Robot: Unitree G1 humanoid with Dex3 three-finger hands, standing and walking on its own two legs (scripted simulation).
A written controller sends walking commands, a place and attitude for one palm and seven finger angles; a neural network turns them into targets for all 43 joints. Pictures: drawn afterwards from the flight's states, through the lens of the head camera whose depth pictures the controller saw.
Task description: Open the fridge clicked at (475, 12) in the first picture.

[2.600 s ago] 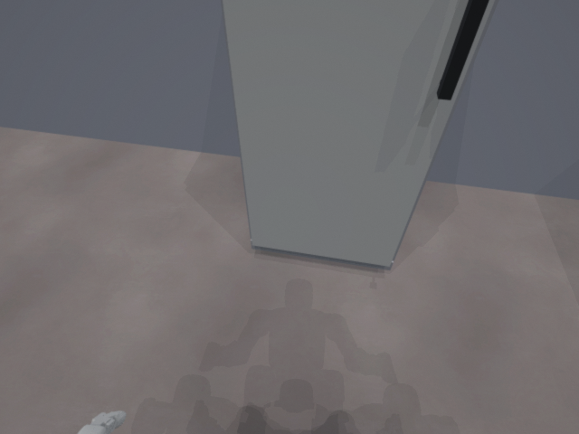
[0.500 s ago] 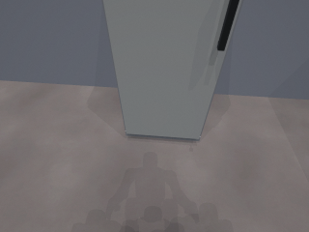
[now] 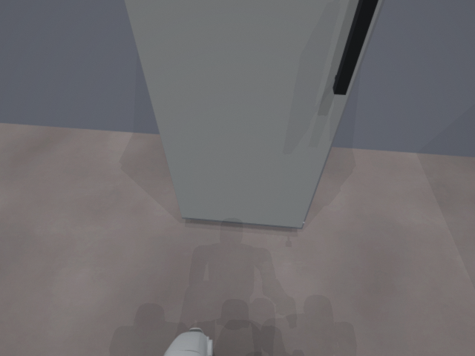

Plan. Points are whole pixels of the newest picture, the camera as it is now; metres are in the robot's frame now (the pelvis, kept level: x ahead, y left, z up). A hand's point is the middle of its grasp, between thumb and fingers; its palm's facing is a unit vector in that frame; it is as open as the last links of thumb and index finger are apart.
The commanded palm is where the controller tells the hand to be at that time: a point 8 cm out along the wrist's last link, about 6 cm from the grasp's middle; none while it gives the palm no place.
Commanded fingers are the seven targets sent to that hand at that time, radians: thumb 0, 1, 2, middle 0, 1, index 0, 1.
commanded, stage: take the last steps up to it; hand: right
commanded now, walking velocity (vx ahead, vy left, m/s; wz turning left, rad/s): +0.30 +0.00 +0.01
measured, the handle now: (361, 12) +0.73 -0.17 +0.24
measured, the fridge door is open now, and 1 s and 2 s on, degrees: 0 0 0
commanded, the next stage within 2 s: come to a stop and stand still in 0.40 s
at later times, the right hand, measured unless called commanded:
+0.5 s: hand out of the picture +0.15 -0.16 -0.18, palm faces +0.11 +0.98 -0.15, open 7.3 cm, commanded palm none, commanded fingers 0.00 -0.90 -0.90 0.20 0.30 0.20 0.30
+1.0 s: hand (348, 317) +0.25 -0.20 -0.18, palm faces +0.03 +0.98 -0.21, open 7.4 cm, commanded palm none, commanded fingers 0.00 -0.90 -0.90 0.20 0.30 0.20 0.30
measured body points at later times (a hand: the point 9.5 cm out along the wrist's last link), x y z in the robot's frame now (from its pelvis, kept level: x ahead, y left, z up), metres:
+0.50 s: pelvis +0.19 +0.01 +0.00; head +0.20 -0.01 +0.45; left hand +0.29 +0.24 -0.14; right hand +0.15 -0.21 -0.17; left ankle +0.15 +0.12 -0.74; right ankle +0.27 -0.10 -0.72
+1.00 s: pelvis +0.19 +0.00 +0.00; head +0.21 -0.02 +0.45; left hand +0.24 +0.25 -0.14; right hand +0.25 -0.25 -0.16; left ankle +0.17 +0.16 -0.69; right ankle +0.28 -0.10 -0.74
